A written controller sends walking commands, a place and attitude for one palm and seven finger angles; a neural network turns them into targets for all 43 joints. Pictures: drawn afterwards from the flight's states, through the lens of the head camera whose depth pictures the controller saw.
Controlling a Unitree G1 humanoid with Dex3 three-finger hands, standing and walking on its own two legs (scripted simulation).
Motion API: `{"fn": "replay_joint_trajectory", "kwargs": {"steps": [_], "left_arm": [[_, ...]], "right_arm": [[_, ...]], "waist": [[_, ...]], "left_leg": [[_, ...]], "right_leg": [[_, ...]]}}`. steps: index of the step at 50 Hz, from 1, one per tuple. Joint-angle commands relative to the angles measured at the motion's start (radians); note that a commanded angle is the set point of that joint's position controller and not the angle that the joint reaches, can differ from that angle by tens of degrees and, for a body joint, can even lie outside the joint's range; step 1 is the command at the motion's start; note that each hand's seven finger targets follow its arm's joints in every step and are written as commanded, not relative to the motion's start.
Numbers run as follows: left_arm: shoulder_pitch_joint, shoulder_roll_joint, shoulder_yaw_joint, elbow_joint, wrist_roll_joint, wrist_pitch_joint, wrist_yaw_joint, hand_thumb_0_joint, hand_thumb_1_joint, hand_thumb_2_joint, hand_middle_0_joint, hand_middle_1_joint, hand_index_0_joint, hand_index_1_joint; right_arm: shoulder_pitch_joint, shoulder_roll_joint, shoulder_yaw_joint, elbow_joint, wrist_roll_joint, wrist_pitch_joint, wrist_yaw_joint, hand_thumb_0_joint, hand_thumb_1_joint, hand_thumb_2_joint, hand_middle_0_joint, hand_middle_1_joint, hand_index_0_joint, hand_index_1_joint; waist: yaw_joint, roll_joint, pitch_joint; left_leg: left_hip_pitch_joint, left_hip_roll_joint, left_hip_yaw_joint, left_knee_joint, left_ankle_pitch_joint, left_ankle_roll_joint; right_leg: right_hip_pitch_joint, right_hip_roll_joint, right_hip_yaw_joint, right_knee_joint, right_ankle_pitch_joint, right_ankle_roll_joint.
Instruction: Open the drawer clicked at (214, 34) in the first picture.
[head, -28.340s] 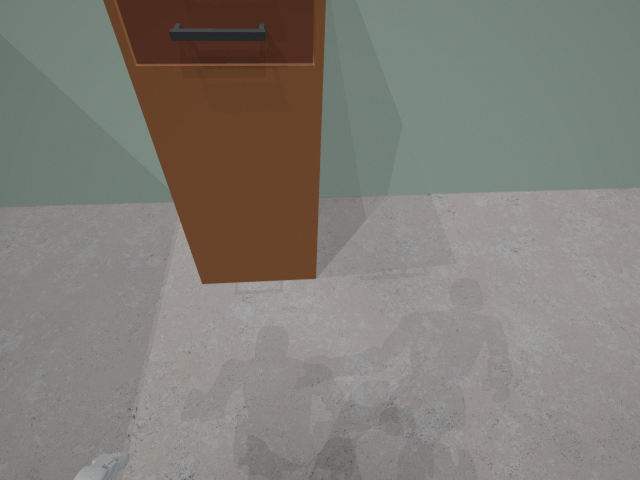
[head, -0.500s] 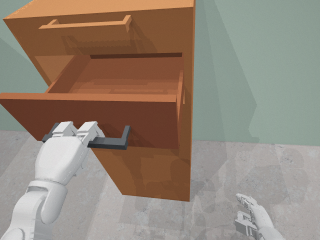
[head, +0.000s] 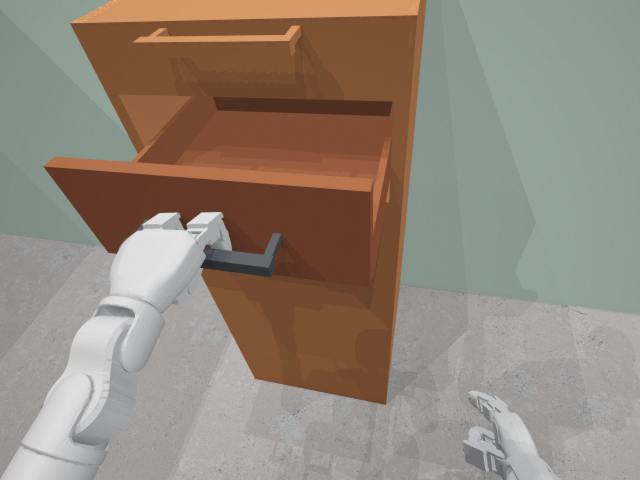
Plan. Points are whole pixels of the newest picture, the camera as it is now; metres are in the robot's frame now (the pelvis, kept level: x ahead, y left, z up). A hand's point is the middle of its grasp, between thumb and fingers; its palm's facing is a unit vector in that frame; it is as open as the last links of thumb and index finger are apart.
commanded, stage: pull the drawer open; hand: left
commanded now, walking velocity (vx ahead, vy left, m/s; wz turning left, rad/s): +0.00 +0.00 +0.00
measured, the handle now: (202, 245) +0.33 +0.19 +0.15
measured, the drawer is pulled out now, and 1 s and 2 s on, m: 0.17 0.20 0.19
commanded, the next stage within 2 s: none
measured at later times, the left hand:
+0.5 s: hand (186, 286) +0.29 +0.20 +0.13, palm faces +0.05 -0.09 -0.99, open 5.2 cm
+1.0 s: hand (169, 311) +0.25 +0.21 +0.13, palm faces +0.09 -0.12 -0.99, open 5.5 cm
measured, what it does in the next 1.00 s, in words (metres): stands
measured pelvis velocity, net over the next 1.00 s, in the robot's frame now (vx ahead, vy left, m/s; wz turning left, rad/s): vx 0.02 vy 0.02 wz -0.03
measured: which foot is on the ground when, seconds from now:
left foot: down 0.00-1.00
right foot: down 0.00-1.00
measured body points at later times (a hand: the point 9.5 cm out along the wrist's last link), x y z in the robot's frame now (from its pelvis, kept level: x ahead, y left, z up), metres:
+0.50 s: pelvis -0.03 +0.01 +0.00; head -0.02 -0.04 +0.45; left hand +0.28 +0.20 +0.18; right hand +0.17 -0.21 -0.11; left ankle -0.01 +0.13 -0.74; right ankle -0.02 -0.11 -0.74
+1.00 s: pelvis +0.02 +0.02 +0.00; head +0.05 -0.03 +0.45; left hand +0.24 +0.21 +0.18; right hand +0.24 -0.20 -0.10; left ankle -0.01 +0.13 -0.74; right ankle -0.02 -0.11 -0.74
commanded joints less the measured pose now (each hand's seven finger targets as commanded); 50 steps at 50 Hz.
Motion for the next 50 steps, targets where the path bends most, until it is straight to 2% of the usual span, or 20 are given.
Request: {"fn": "replay_joint_trajectory", "kwargs": {"steps": [1,3,4,8,10,19,22,23,25,28,30,33,34,37,38,42,43,44,47,50], "left_arm": [[-0.305,0.165,0.123,-0.158,0.011,-0.043,0.052,0.0,0.9,0.9,-0.4,-1.35,-0.4,-1.35],[-0.336,0.217,0.166,-0.166,-0.004,-0.057,0.055,0.0,0.9,0.9,-0.4,-1.35,-0.4,-1.35],[-0.354,0.19,0.136,-0.144,0.009,-0.059,0.055,0.0,0.9,0.9,-0.4,-1.35,-0.4,-1.35],[-0.348,0.232,0.185,-0.082,-0.018,-0.078,0.059,0.0,0.9,0.9,-0.4,-1.35,-0.4,-1.35],[-0.351,0.19,0.151,-0.048,-0.012,-0.086,0.059,0.0,0.9,0.9,-0.4,-1.35,-0.4,-1.35],[-0.423,0.182,0.132,-0.017,-0.001,-0.1,0.084,0.0,0.9,0.9,-0.4,-1.35,-0.4,-1.35],[-0.326,0.168,0.139,-0.092,-0.009,-0.1,0.084,0.0,0.9,0.9,-0.4,-1.35,-0.4,-1.35],[-0.293,0.22,0.193,-0.117,-0.018,-0.102,0.085,0.0,0.9,0.9,-0.4,-1.35,-0.4,-1.35],[-0.195,0.154,0.153,-0.145,-0.019,-0.093,0.077,0.0,0.9,0.9,-0.4,-1.35,-0.4,-1.35],[-0.041,0.236,0.255,-0.233,-0.039,-0.086,0.078,0.0,0.9,0.9,-0.4,-1.35,-0.4,-1.35],[0.056,0.164,0.212,-0.294,-0.036,-0.075,0.074,0.0,0.9,0.9,-0.4,-1.35,-0.4,-1.35],[0.175,0.211,0.276,-0.381,-0.048,-0.052,0.093,0.0,0.9,0.9,-0.4,-1.35,-0.4,-1.35],[0.188,0.16,0.232,-0.429,-0.04,-0.043,0.094,0.0,0.9,0.9,-0.4,-1.35,-0.4,-1.35],[0.311,0.156,0.252,-0.503,-0.047,-0.023,0.118,0.0,0.9,0.9,-0.4,-1.35,-0.4,-1.35],[0.333,0.2,0.293,-0.526,-0.054,-0.016,0.13,0.0,0.9,0.9,-0.4,-1.35,-0.4,-1.35],[0.469,0.168,0.286,-0.579,-0.043,0.005,0.161,0.0,0.9,0.9,-0.4,-1.35,-0.4,-1.35],[0.485,0.216,0.334,-0.606,-0.054,0.009,0.173,0.0,0.9,0.9,-0.4,-1.35,-0.4,-1.35],[0.5,0.176,0.301,-0.633,-0.043,0.016,0.178,0.0,0.9,0.9,-0.4,-1.35,-0.4,-1.35],[0.2,0.166,0.255,-0.505,0.005,0.017,0.19,0.0,0.9,0.9,-0.4,-1.35,-0.4,-1.35],[0.193,0.161,0.247,-0.443,0.011,0.012,0.191,0.0,0.9,0.9,-0.4,-1.35,-0.4,-1.35]], "right_arm": [[-0.157,-0.081,-0.032,-0.158,0.0,-0.061,-0.017,0.0,-0.9,-0.9,0.2,0.3,0.2,0.3],[-0.161,-0.091,-0.034,-0.162,0.007,-0.073,-0.022,0.0,-0.9,-0.9,0.2,0.3,0.2,0.3],[-0.165,-0.082,-0.03,-0.164,0.003,-0.075,-0.022,0.0,-0.9,-0.9,0.2,0.3,0.2,0.3],[-0.154,-0.098,-0.04,-0.157,0.016,-0.085,-0.032,0.0,-0.9,-0.9,0.2,0.3,0.2,0.3],[-0.143,-0.088,-0.041,-0.153,0.012,-0.092,-0.033,0.0,-0.9,-0.9,0.2,0.3,0.2,0.3],[-0.141,-0.095,-0.044,-0.148,0.019,-0.111,-0.033,0.0,-0.9,-0.9,0.2,0.3,0.2,0.3],[-0.148,-0.093,-0.049,-0.162,0.016,-0.108,-0.023,0.0,-0.9,-0.9,0.2,0.3,0.2,0.3],[-0.148,-0.102,-0.052,-0.164,0.017,-0.111,-0.021,0.0,-0.9,-0.9,0.2,0.3,0.2,0.3],[-0.158,-0.087,-0.048,-0.174,0.013,-0.109,-0.009,0.0,-0.9,-0.9,0.2,0.3,0.2,0.3],[-0.161,-0.103,-0.05,-0.187,0.011,-0.104,0.003,0.0,-0.9,-0.9,0.2,0.3,0.2,0.3],[-0.164,-0.088,-0.043,-0.201,0.007,-0.1,0.019,0.0,-0.9,-0.9,0.2,0.3,0.2,0.3],[-0.165,-0.109,-0.045,-0.211,0.015,-0.092,0.029,0.0,-0.9,-0.9,0.2,0.3,0.2,0.3],[-0.168,-0.095,-0.036,-0.226,0.01,-0.091,0.038,0.0,-0.9,-0.9,0.2,0.3,0.2,0.3],[-0.149,-0.104,-0.039,-0.234,0.012,-0.082,0.048,0.0,-0.9,-0.9,0.2,0.3,0.2,0.3],[-0.149,-0.116,-0.042,-0.238,0.018,-0.083,0.046,0.0,-0.9,-0.9,0.2,0.3,0.2,0.3],[-0.132,-0.114,-0.032,-0.253,0.018,-0.067,0.061,0.0,-0.9,-0.9,0.2,0.3,0.2,0.3],[-0.134,-0.127,-0.037,-0.255,0.024,-0.067,0.056,0.0,-0.9,-0.9,0.2,0.3,0.2,0.3],[-0.133,-0.114,-0.028,-0.268,0.018,-0.06,0.062,0.0,-0.9,-0.9,0.2,0.3,0.2,0.3],[-0.117,-0.108,-0.039,-0.204,0.002,-0.051,0.05,0.0,-0.9,-0.9,0.2,0.3,0.2,0.3],[-0.099,-0.096,-0.046,-0.198,0.001,-0.057,0.039,0.0,-0.9,-0.9,0.2,0.3,0.2,0.3]], "waist": [[-0.023,-0.079,-0.204],[-0.02,-0.066,-0.219],[-0.016,-0.063,-0.24],[-0.018,-0.087,-0.188],[-0.019,-0.099,-0.189],[-0.02,-0.085,-0.201],[0.0,-0.084,-0.216],[0.009,-0.078,-0.24],[0.014,-0.081,-0.225],[0.035,-0.088,-0.231],[0.034,-0.087,-0.207],[0.034,-0.067,-0.205],[0.035,-0.057,-0.209],[0.031,-0.058,-0.224],[0.032,-0.049,-0.227],[0.03,-0.06,-0.221],[0.028,-0.052,-0.234],[0.034,-0.041,-0.253],[-0.018,-0.053,-0.186],[-0.009,-0.064,-0.232]], "left_leg": [[0.051,-0.049,0.009,-0.04,0.242,0.035],[0.063,-0.046,0.006,-0.041,0.223,0.035],[0.051,-0.055,0.01,-0.043,0.211,0.038],[0.039,-0.047,0.012,-0.062,0.151,0.036],[0.033,-0.052,0.016,-0.065,0.152,0.041],[0.033,-0.052,0.014,-0.088,0.104,0.037],[0.052,-0.048,0.012,-0.094,0.151,0.038],[0.059,-0.043,0.012,-0.091,0.163,0.036],[0.055,-0.045,0.015,-0.088,0.197,0.038],[0.052,-0.038,0.017,-0.078,0.24,0.036],[0.043,-0.037,0.022,-0.078,0.267,0.037],[0.04,-0.023,0.027,-0.058,0.314,0.028],[0.041,-0.028,0.027,-0.059,0.318,0.031],[0.048,-0.015,0.029,-0.04,0.397,0.027],[0.045,-0.006,0.031,-0.028,0.407,0.021],[0.041,0.001,0.032,-0.005,0.492,0.02],[0.039,0.009,0.035,0.008,0.485,0.015],[0.039,0.001,0.032,0.011,0.507,0.02],[0.05,-0.009,0.013,0.025,0.464,0.022],[0.079,-0.013,0.006,0.041,0.477,0.027]], "right_leg": [[0.077,0.036,0.05,-0.073,0.26,-0.006],[0.09,0.035,0.062,-0.08,0.238,-0.009],[0.093,0.031,0.064,-0.078,0.217,-0.006],[0.076,0.033,0.068,-0.106,0.146,-0.003],[0.075,0.031,0.064,-0.105,0.141,-0.002],[0.06,0.034,0.066,-0.122,0.057,-0.005],[0.089,0.036,0.058,-0.109,0.117,-0.007],[0.116,0.035,0.063,-0.103,0.128,-0.01],[0.119,0.036,0.053,-0.093,0.169,-0.009],[0.154,0.036,0.055,-0.078,0.229,-0.01],[0.146,0.036,0.043,-0.072,0.256,-0.008],[0.146,0.039,0.045,-0.061,0.309,-0.006],[0.145,0.038,0.04,-0.057,0.308,-0.007],[0.146,0.038,0.035,-0.042,0.38,-0.001],[0.15,0.037,0.042,-0.039,0.391,-0.002],[0.141,0.032,0.036,-0.019,0.476,0.006],[0.152,0.029,0.045,-0.013,0.492,0.006],[0.158,0.026,0.042,-0.005,0.511,0.005],[0.039,0.044,0.037,-0.004,0.427,-0.006],[0.043,0.042,0.036,0.0,0.425,-0.009]]}}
